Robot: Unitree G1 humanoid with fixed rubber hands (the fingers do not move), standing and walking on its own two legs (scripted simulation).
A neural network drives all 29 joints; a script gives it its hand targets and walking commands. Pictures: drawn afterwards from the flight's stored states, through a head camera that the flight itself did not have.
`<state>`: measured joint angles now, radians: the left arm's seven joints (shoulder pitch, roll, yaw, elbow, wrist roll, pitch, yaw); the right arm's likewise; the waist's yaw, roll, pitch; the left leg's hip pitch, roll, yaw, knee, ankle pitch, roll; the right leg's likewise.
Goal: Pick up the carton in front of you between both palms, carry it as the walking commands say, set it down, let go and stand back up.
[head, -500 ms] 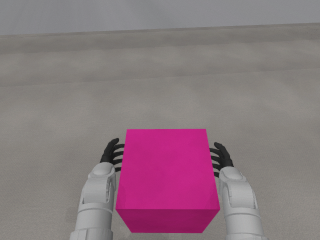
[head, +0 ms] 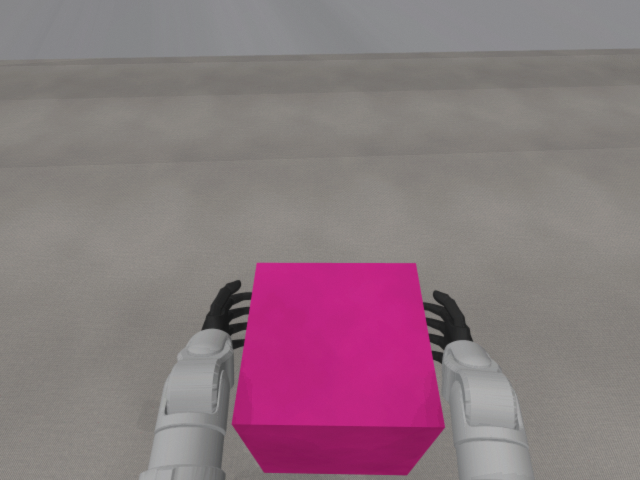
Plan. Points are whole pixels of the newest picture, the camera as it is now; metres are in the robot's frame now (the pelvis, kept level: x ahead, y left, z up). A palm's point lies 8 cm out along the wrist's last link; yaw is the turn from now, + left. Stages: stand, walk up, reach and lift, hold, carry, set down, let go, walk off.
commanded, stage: carry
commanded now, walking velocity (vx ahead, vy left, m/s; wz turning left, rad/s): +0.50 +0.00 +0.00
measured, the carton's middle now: (335, 374) +0.28 +0.00 -0.05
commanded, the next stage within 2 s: none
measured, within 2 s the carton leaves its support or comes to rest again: neither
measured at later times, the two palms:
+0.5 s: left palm (226, 221) +0.51 +0.18 +0.03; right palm (406, 234) +0.49 -0.11 +0.03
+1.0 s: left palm (235, 175) +0.63 +0.19 +0.03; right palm (395, 182) +0.62 -0.11 +0.03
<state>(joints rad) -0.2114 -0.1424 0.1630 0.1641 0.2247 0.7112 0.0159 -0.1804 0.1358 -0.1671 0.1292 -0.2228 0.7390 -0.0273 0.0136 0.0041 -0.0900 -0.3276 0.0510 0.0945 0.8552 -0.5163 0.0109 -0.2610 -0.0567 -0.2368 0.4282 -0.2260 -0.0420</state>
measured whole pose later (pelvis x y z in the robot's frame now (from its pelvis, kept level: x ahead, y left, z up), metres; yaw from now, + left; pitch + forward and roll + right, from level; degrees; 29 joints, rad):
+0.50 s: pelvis +0.22 +0.05 +0.01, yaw -3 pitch +4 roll -1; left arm -0.16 -0.13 0.14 0.03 0.20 0.69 0.03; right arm -0.15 0.13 -0.13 0.07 -0.19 0.69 -0.04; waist -0.01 -0.01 0.00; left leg -0.19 0.07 0.23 0.35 -0.22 0.03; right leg -0.48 -0.06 -0.14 0.70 -0.30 0.00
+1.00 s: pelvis +0.34 +0.04 +0.00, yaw -1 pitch +4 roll -1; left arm -0.17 -0.13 0.14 0.07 0.20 0.72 0.03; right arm -0.16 0.13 -0.14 0.07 -0.20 0.74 -0.03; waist 0.01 0.01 -0.08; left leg -0.09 0.07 0.15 0.46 -0.37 -0.03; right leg -0.33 -0.06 -0.22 0.51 -0.20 -0.03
